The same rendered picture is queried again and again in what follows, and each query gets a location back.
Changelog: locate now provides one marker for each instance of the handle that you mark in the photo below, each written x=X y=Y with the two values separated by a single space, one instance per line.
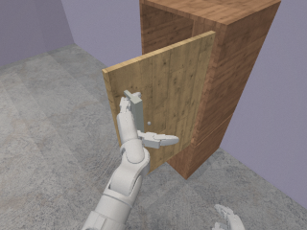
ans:
x=136 y=105

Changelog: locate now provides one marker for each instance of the robot right hand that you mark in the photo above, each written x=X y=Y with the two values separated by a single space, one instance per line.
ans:
x=233 y=222

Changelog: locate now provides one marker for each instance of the cupboard door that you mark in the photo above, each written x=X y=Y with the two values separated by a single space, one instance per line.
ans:
x=170 y=81

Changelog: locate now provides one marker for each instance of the robot left forearm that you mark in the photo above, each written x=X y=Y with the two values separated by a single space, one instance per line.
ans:
x=113 y=209

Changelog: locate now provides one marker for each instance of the robot left hand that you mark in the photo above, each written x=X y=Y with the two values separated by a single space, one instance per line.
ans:
x=128 y=130

